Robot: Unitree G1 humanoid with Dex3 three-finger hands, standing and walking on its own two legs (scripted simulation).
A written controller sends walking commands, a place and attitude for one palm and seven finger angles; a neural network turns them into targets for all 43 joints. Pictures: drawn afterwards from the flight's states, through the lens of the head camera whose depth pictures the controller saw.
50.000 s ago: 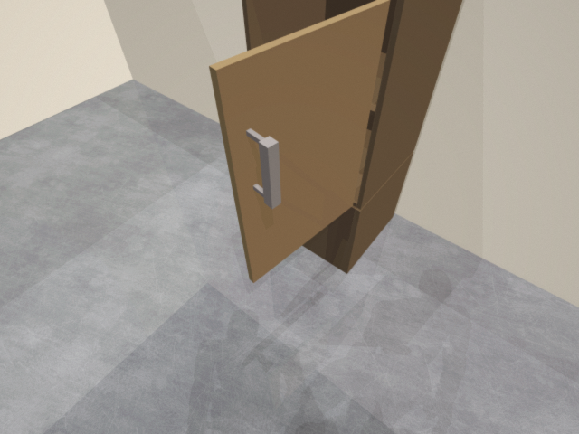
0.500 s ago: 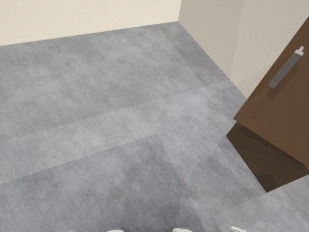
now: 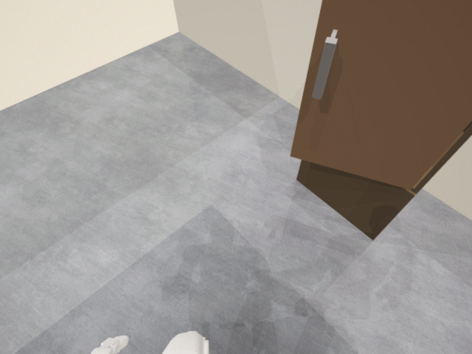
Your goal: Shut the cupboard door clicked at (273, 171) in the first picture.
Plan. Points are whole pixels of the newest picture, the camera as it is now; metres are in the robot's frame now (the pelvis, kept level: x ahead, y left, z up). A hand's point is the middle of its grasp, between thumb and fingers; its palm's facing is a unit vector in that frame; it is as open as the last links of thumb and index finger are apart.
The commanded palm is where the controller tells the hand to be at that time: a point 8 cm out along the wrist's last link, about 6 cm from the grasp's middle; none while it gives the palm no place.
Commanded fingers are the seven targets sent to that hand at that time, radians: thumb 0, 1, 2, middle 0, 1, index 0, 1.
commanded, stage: turn to face it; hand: left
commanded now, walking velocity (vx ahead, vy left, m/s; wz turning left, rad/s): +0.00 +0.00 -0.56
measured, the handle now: (325, 65) +0.73 -0.19 +0.06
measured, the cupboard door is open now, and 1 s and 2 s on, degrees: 27 27 27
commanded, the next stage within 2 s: take the last steps up to it in 0.50 s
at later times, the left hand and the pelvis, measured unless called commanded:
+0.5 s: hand (148, 331) +0.17 +0.19 -0.16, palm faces -0.25 -0.93 -0.26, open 7.3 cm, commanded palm none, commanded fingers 0.00 0.90 0.90 -0.20 -0.30 -0.20 -0.30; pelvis +0.02 +0.01 -0.01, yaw -15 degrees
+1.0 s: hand (179, 309) +0.22 +0.14 -0.17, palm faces -0.40 -0.91 -0.14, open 7.3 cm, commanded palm none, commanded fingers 0.00 0.90 0.90 -0.20 -0.30 -0.20 -0.30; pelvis +0.09 -0.02 +0.01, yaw -23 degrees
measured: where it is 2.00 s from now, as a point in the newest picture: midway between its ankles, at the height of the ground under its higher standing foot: (297, 345)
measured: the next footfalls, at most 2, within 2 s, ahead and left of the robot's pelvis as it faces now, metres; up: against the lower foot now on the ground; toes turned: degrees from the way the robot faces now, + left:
left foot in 0.16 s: +0.08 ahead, +0.15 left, +0.00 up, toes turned -3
right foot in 0.50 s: +0.01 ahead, -0.12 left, +0.00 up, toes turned -19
